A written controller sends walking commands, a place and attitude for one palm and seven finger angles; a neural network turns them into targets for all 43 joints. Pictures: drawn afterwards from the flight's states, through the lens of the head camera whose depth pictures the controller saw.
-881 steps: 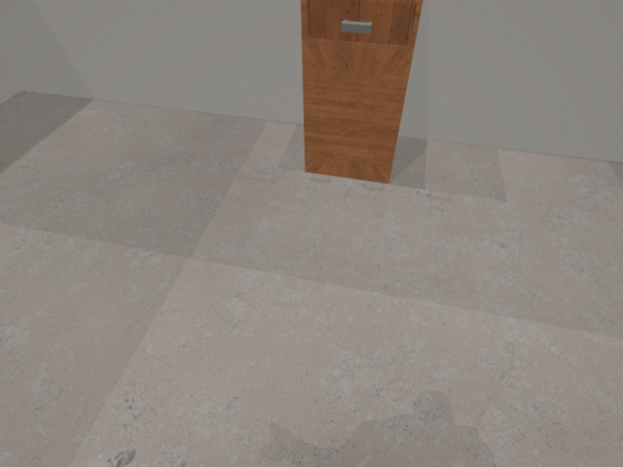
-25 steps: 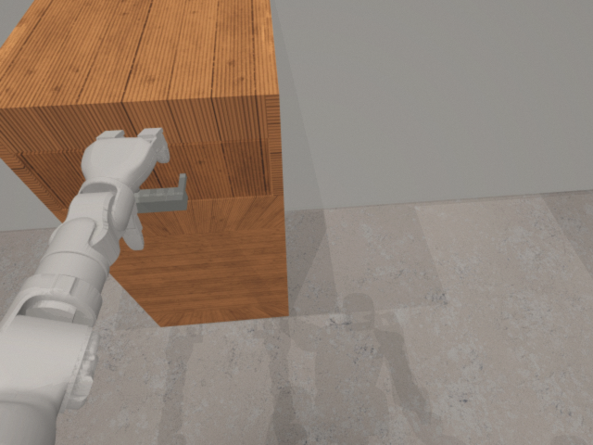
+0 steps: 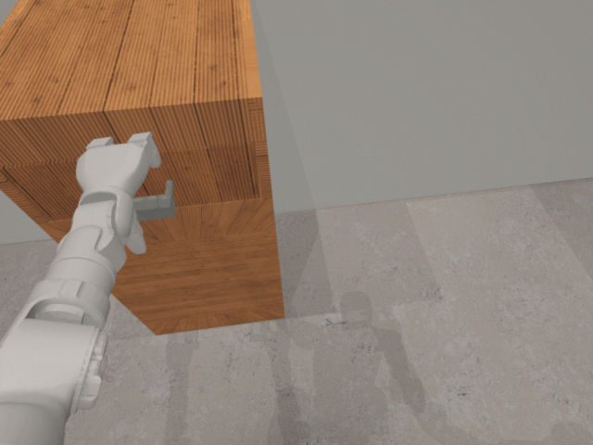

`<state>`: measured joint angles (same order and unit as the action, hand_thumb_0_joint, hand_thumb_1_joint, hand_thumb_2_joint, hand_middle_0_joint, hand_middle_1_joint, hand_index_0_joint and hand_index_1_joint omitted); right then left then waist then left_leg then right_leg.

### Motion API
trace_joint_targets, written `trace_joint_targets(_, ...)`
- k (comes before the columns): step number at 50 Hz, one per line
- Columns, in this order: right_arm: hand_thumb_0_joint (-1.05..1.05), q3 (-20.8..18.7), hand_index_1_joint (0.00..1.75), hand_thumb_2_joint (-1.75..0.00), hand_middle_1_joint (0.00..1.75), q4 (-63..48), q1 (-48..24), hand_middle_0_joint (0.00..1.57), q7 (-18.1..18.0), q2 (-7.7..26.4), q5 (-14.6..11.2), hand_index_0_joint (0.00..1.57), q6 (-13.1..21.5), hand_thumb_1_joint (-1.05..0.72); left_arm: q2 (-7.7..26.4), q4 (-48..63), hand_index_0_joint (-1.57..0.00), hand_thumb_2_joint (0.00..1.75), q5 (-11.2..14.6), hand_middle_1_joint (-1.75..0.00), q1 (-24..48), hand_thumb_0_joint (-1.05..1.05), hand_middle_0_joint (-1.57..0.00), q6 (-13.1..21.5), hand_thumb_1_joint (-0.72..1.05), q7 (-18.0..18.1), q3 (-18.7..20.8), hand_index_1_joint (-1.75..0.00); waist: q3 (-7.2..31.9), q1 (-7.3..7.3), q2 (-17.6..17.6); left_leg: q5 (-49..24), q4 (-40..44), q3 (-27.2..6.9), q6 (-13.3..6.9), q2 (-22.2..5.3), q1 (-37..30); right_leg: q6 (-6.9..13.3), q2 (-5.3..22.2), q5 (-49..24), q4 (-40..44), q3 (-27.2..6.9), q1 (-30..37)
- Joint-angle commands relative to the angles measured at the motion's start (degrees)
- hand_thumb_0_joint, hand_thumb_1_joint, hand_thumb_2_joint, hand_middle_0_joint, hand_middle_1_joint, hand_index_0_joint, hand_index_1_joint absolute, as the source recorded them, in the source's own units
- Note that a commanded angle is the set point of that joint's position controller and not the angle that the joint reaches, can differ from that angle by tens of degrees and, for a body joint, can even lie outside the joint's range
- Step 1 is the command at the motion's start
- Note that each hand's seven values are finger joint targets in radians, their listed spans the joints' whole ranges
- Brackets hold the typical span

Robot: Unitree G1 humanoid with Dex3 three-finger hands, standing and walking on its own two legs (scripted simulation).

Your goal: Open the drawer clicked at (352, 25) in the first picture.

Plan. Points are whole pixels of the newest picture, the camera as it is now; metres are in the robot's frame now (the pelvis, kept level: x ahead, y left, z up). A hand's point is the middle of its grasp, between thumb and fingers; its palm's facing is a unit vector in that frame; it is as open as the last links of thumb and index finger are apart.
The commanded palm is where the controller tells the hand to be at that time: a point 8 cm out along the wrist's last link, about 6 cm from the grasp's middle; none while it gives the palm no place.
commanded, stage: re-aim the fingers above the handle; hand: left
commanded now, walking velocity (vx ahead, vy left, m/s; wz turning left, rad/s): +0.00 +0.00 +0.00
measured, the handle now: (141, 198) +0.51 +0.25 -0.01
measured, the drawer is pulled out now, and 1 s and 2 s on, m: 0.00 0.00 0.00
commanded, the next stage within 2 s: lower the fingers behind the handle in 1.94 s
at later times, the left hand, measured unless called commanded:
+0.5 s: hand (135, 193) +0.47 +0.23 +0.06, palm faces +0.02 -0.03 -1.00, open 13.7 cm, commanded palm +0.44 +0.25 +0.12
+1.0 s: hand (121, 199) +0.45 +0.24 +0.06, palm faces +0.05 -0.05 -1.00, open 13.8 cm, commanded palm +0.42 +0.24 +0.11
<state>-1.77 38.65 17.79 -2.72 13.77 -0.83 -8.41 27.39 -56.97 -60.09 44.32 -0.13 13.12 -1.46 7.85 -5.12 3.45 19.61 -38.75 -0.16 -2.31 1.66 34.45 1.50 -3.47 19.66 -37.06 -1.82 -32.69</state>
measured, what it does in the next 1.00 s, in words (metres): stands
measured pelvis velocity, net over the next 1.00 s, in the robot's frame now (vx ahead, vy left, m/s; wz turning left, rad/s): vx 0.00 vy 0.00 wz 0.01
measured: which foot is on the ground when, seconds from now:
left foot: down 0.00-1.00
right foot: down 0.00-1.00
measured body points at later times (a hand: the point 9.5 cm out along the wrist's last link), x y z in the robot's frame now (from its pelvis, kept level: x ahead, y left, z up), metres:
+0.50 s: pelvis +0.00 +0.00 +0.00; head +0.07 -0.01 +0.44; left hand +0.46 +0.23 +0.11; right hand +0.05 -0.27 -0.14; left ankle -0.02 +0.09 -0.72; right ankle -0.03 -0.11 -0.72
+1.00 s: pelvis +0.00 +0.00 +0.00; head +0.07 -0.01 +0.44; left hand +0.45 +0.24 +0.11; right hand +0.06 -0.28 -0.13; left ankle -0.02 +0.09 -0.72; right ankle -0.03 -0.11 -0.72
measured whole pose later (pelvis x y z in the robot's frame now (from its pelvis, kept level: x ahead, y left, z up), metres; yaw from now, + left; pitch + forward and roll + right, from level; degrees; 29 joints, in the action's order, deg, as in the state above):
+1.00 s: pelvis +0.00 +0.00 +0.00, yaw +0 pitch +16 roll -1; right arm -4.1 38.5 17.8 -1.9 15.4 -0.1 -7.8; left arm 27.4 -49.9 -60.2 40.1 3.0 16.4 -0.6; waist 8.0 -3.5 3.1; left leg 20.3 -40.9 -0.4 -2.5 2.0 36.3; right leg 1.3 -3.2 20.4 -38.9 -1.4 -34.3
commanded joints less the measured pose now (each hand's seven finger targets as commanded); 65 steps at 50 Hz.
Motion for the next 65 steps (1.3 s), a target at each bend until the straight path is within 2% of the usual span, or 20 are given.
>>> trace_joint_targets(1, 0.00, -3.03, 0.30, -0.90, 0.30, -5.29, 4.46, 0.20, -1.68, 9.35, -0.38, 0.20, 1.17, -0.90, 18.60, 9.08, -0.30, 0.30, 0.32, -1.20, 22.12, 0.00, -0.30, 0.06, -0.50, 1.15, 4.46, -1.20, 18.41, 0.84, -3.13, -20.24, 2.36, 1.40, -1.03, -0.03, -9.33, 0.33, 0.91, -21.88, 3.50, 1.32, 11.83)
trace_joint_targets(4, 0.00, -3.59, 0.30, -0.90, 0.30, -4.95, 5.36, 0.20, -1.61, 9.55, -0.38, 0.20, 1.75, -0.90, 16.51, 10.78, -0.30, 0.30, 0.03, -1.20, 23.52, 0.00, -0.30, 2.10, -0.50, 0.36, 2.76, -1.20, 19.05, -0.20, -3.05, -20.79, 1.79, 0.84, -1.10, -0.40, -11.45, 0.46, 0.70, -20.37, 3.72, 1.34, 9.84)
trace_joint_targets(7, 0.00, -4.51, 0.30, -0.90, 0.30, -4.46, 6.46, 0.20, -1.19, 9.25, -0.05, 0.20, 2.22, -0.90, 11.00, 15.61, -0.30, 0.30, 1.22, -1.20, 25.84, 0.00, -0.30, 4.47, -0.50, -0.39, -1.22, -1.20, 21.51, -1.20, 0.75, -24.06, 0.70, 0.06, -0.89, -0.53, -16.95, 0.49, 0.41, -20.29, 3.51, 1.49, 6.42)
trace_joint_targets(12, 0.00, -4.94, 0.30, -0.90, 0.30, -3.09, 7.01, 0.20, -0.63, 9.22, 0.35, 0.20, 2.09, -0.90, 11.42, 18.25, -0.30, 0.30, 2.01, -1.20, 26.82, 0.00, -0.30, 6.73, -0.50, 0.96, 0.26, -1.20, 22.10, -0.95, 1.67, -27.58, -0.55, -1.24, -0.37, -0.55, -18.72, 0.80, -0.04, -20.41, 2.37, 2.11, 3.96)
trace_joint_targets(17, 0.00, -4.53, 0.30, -0.90, 0.30, -2.68, 6.26, 0.20, 0.28, 9.27, 0.75, 0.20, 1.88, -0.90, 16.12, 15.87, -0.30, 0.30, -0.01, -1.20, 25.81, 0.00, -0.30, 3.63, -0.50, 5.69, 5.34, -1.20, 22.92, 1.29, 3.81, -30.64, -0.91, -1.26, 0.44, -0.56, -16.71, 1.50, -0.38, -20.96, 0.32, 3.10, 4.04)
trace_joint_targets(19, 0.00, -4.33, 0.30, -0.90, 0.30, -2.82, 5.72, 0.20, 0.39, 9.69, 0.99, 0.20, 1.65, -0.90, 19.85, 14.41, -0.30, 0.30, -0.61, -1.20, 25.22, 0.00, -0.30, 1.51, -0.50, 6.66, 8.43, -1.20, 24.97, 2.31, 2.02, -31.29, -0.79, -0.77, 0.32, -0.59, -15.19, 1.46, -0.30, -22.97, -0.08, 2.82, 7.08)
trace_joint_targets(25, 0.00, -3.72, 0.30, -0.90, 0.30, -4.54, 4.10, 0.20, 0.06, 9.55, 0.29, 0.20, 0.74, -0.90, 20.69, 11.99, -0.30, 0.30, -0.54, -1.20, 20.48, 0.00, -0.30, -2.83, -0.50, 5.08, 8.21, -1.20, 24.19, 3.10, -2.27, -28.01, 1.01, 1.13, -0.47, -0.28, -11.54, 0.73, 0.35, -26.52, 1.17, 1.97, 13.65)
trace_joint_targets(28, 0.00, -3.74, 0.30, -0.90, 0.30, -5.29, 3.66, 0.20, -0.43, 9.48, -0.10, 0.20, 0.92, -0.90, 16.67, 11.80, -0.30, 0.30, 0.09, -1.20, 20.37, 0.00, -0.30, -3.04, -0.50, 2.99, 4.51, -1.20, 21.30, 1.70, -4.37, -24.58, 1.88, 1.55, -0.92, -0.23, -11.42, 0.31, 0.55, -25.25, 2.78, 1.79, 13.45)
trace_joint_targets(30, 0.00, -3.72, 0.30, -0.90, 0.30, -5.25, 3.96, 0.20, -0.96, 9.84, -0.29, 0.20, 1.04, -0.90, 17.07, 11.44, -0.30, 0.30, 0.69, -1.20, 19.60, 0.00, -0.30, -1.83, -0.50, 1.01, 4.34, -1.20, 20.57, 1.11, -5.26, -23.62, 2.15, 1.51, -1.16, -0.30, -11.61, 0.11, 0.82, -25.34, 3.51, 1.37, 13.84)
trace_joint_targets(33, 0.00, -3.86, 0.30, -0.90, 0.30, -5.33, 4.09, 0.20, -1.17, 9.44, -0.41, 0.20, 1.34, -0.90, 11.42, 14.35, -0.30, 0.30, 1.31, -1.20, 21.33, 0.00, -0.30, 0.98, -0.50, -1.55, -0.96, -1.20, 17.99, -0.47, -3.61, -22.58, 2.15, 0.86, -1.33, -0.20, -13.87, 0.19, 0.75, -22.91, 4.43, 1.45, 10.38)
trace_joint_targets(38, 0.00, -4.47, 0.30, -0.90, 0.30, -4.21, 5.23, 0.20, -1.22, 8.85, 0.05, 0.20, 1.93, -0.90, 9.91, 20.03, -0.30, 0.30, 2.00, -1.20, 25.95, 0.00, -0.30, 6.58, -0.50, -1.79, -1.94, -1.20, 18.34, -1.35, 1.66, -22.81, 0.87, -0.77, -0.88, -0.34, -18.32, 0.77, 0.43, -17.96, 3.89, 1.73, 4.29)
trace_joint_targets(43, 0.00, -4.11, 0.30, -0.90, 0.30, -3.20, 5.29, 0.20, -0.93, 8.98, 0.37, 0.20, 2.13, -0.90, 17.59, 17.93, -0.30, 0.30, 0.49, -1.20, 27.75, 0.00, -0.30, 6.87, -0.50, 3.77, 5.32, -1.20, 20.10, 0.50, 2.43, -22.68, -0.05, -1.33, -0.17, 0.06, -14.50, 1.44, 0.08, -16.98, 1.31, 2.25, 3.65)
trace_joint_targets(44, 0.00, -4.17, 0.30, -0.90, 0.30, -3.55, 5.11, 0.20, -0.71, 9.14, 0.75, 0.20, 2.12, -0.90, 20.22, 17.85, -0.30, 0.30, 0.08, -1.20, 25.59, 0.00, -0.30, 6.24, -0.50, 4.91, 8.29, -1.20, 22.66, 2.39, 2.99, -24.34, -0.05, -1.10, -0.03, 0.15, -14.29, 1.65, -0.01, -18.15, 0.74, 2.29, 5.74)
trace_joint_targets(47, 0.00, -4.22, 0.30, -0.90, 0.30, -5.00, 3.58, 0.20, 0.36, 8.48, 0.78, 0.20, 1.95, -0.90, 16.54, 16.75, -0.30, 0.30, 0.01, -1.20, 15.58, 0.00, -0.30, 2.38, -0.50, 6.81, 7.56, -1.20, 26.04, 4.88, 4.04, -30.45, -0.32, -0.08, 0.55, -0.23, -15.39, 1.67, -0.07, -22.78, -0.47, 2.84, 8.81)
trace_joint_targets(52, 0.00, -4.41, 0.30, -0.90, 0.30, -5.84, 2.67, 0.20, 0.89, 9.89, -0.41, 0.20, 1.23, -0.90, 11.53, 15.29, -0.30, 0.30, 0.49, -1.20, 14.95, 0.00, -0.30, -3.78, -0.50, 3.59, 1.54, -1.20, 20.89, 1.98, -4.07, -25.96, 1.39, 0.43, -0.40, -0.94, -13.83, 0.72, -0.04, -21.64, 2.29, 2.75, 9.61)
trace_joint_targets(54, 0.00, -4.56, 0.30, -0.90, 0.30, -6.13, 2.40, 0.20, 0.21, 9.83, -0.52, 0.20, 1.41, -0.90, 8.55, 19.86, -0.30, 0.30, 1.94, -1.20, 19.92, 0.00, -0.30, -3.02, -0.50, 1.45, -1.89, -1.20, 20.86, -0.14, -4.56, -24.74, 1.68, 0.02, -0.97, -0.86, -16.00, 0.52, 0.19, -21.14, 3.65, 2.27, 9.69)
trace_joint_targets(56, 0.00, -4.67, 0.30, -0.90, 0.30, -5.64, 2.91, 0.20, -0.55, 9.67, -0.42, 0.20, 1.72, -0.90, 9.83, 22.79, -0.30, 0.30, 2.37, -1.20, 22.83, 0.00, -0.30, -0.77, -0.50, 0.17, -1.40, -1.20, 21.41, -0.48, -2.85, -24.85, 1.74, -0.66, -1.18, -0.67, -18.66, 0.46, 0.28, -20.48, 3.83, 2.04, 9.03)
trace_joint_targets(60, 0.00, -4.44, 0.30, -0.90, 0.30, -4.70, 2.91, 0.20, -1.32, 8.52, 0.17, 0.20, 2.30, -0.90, 10.71, 26.93, -0.30, 0.30, 1.77, -1.20, 24.10, 0.00, -0.30, 4.29, -0.50, 0.66, -0.18, -1.20, 21.50, 0.15, 2.18, -29.07, 1.01, -1.96, -0.47, -0.78, -22.59, 0.88, 0.16, -19.33, 3.08, 2.46, 5.52)
trace_joint_targets(63, 0.00, -3.81, 0.30, -0.90, 0.30, -3.64, 2.62, 0.20, -0.81, 8.36, 0.23, 0.20, 2.14, -0.90, 13.90, 19.82, -0.30, 0.30, 0.21, -1.20, 20.73, 0.00, -0.30, 3.56, -0.50, 3.37, 3.89, -1.20, 16.84, 1.98, 1.62, -25.91, 1.42, -1.91, 0.30, -0.63, -17.82, 1.66, -0.15, -16.65, 2.09, 3.18, 3.96)
trace_joint_targets(65, 0.00, -3.36, 0.30, -0.90, 0.30, -4.28, 2.18, 0.20, -0.50, 8.20, 0.28, 0.20, 1.92, -0.90, 16.33, 16.68, -0.30, 0.30, -0.47, -1.20, 18.12, 0.00, -0.30, 1.36, -0.50, 5.06, 6.61, -1.20, 18.17, 3.84, 0.08, -25.11, 1.82, -0.96, 0.29, -0.13, -14.30, 1.84, -0.04, -18.34, 1.28, 3.06, 7.60)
